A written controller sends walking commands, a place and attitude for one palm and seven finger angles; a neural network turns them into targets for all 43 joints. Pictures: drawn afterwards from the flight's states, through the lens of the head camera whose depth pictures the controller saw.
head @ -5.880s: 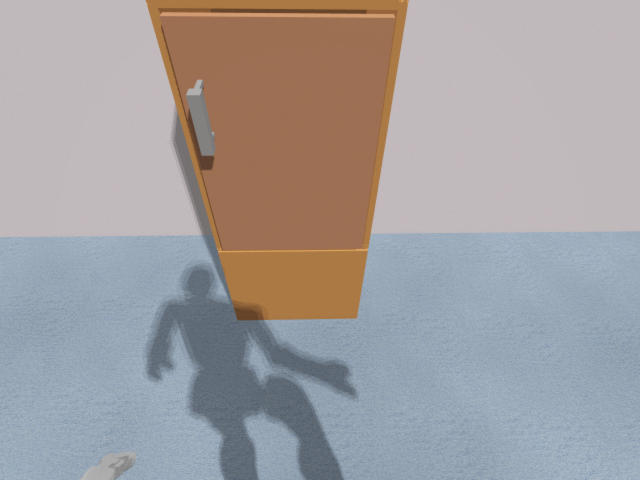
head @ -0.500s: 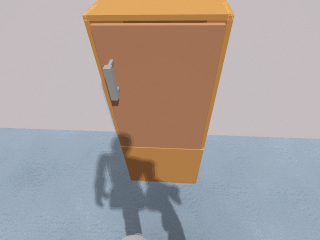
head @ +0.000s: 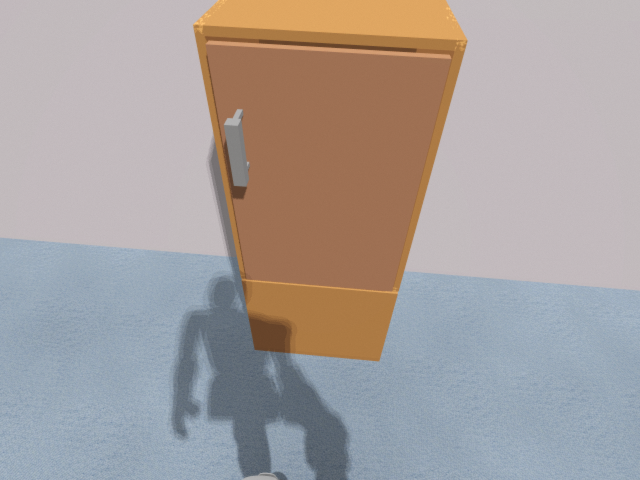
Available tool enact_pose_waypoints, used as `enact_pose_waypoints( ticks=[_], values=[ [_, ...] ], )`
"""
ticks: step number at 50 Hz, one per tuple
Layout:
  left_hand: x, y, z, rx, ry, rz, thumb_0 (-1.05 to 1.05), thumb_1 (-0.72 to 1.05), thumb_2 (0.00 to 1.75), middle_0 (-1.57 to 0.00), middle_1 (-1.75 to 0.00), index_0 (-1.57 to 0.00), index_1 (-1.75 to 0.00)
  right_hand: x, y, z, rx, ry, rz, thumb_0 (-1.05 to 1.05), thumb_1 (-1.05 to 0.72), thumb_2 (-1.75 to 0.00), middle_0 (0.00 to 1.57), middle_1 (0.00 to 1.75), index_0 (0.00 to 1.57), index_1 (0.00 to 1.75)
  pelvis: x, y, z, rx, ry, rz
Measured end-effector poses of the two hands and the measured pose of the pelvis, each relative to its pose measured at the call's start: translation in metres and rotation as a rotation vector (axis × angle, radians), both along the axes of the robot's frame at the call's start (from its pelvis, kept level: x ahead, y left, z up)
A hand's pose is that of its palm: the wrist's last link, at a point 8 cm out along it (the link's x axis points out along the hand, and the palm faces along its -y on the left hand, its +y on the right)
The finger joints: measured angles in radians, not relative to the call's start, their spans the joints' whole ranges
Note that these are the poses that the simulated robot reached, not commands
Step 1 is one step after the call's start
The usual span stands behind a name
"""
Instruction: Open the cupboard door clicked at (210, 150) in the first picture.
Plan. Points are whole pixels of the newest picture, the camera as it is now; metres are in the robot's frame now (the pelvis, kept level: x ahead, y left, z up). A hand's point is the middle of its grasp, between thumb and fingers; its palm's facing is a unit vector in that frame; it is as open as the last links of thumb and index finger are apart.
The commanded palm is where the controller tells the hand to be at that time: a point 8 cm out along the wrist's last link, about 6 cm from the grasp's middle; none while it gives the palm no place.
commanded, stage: come to a stop and stand still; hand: left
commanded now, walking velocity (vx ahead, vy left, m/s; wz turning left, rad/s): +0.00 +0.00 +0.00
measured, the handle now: (240, 147) +0.65 +0.18 +0.09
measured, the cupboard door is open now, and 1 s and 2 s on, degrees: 0 0 0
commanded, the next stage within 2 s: look again from close up in 0.54 s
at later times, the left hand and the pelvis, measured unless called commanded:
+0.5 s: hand out of the picture -0.07 +0.18 -0.16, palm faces +0.06 -0.98 -0.18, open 7.3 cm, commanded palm none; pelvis -0.06 +0.02 +0.01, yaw +1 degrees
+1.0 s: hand out of the picture -0.03 +0.17 -0.16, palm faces +0.03 -0.98 -0.18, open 7.3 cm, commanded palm none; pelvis -0.03 +0.01 +0.02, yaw +1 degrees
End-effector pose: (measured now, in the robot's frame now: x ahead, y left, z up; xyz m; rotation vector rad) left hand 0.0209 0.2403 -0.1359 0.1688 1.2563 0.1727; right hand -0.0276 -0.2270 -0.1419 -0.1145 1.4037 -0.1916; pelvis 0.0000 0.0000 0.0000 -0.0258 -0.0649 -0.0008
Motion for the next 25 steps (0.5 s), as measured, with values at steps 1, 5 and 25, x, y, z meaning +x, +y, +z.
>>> enact_pose_waypoints(
  ticks=[1,5,25],
  values=[
    [-0.013,-0.002,0.002,0.0,0.014,0.014,0.01,0.91,0.9,-0.2,-0.3,-0.2,-0.3,0.005,-0.002,0.001,0.001,-0.012,0.01,0.01,-0.91,-0.9,0.2,0.3,0.2,0.3,-0.004,0.0,0.002,-0.001,-0.002,0.006],
    [-0.062,-0.008,0.006,-0.009,0.102,0.056,0.01,0.91,0.9,-0.2,-0.3,-0.2,-0.3,0.03,-0.005,0.012,-0.006,-0.098,0.033,0.01,-0.91,-0.9,0.2,0.3,0.2,0.3,-0.017,0.002,0.01,0.024,0.009,0.007],
    [-0.094,-0.01,0.006,-0.042,0.105,0.045,0.0,0.91,0.9,-0.2,-0.3,-0.2,-0.3,-0.011,0.022,0.008,0.016,-0.078,0.073,0.01,-0.94,-0.89,0.2,0.3,0.2,0.3,-0.059,0.015,0.012,0.041,0.044,0.016]
  ],
)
